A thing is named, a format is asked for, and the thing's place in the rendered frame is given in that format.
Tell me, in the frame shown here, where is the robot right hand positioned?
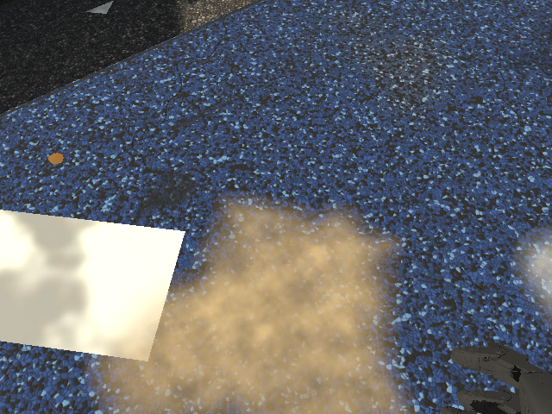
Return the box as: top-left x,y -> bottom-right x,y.
442,345 -> 552,414

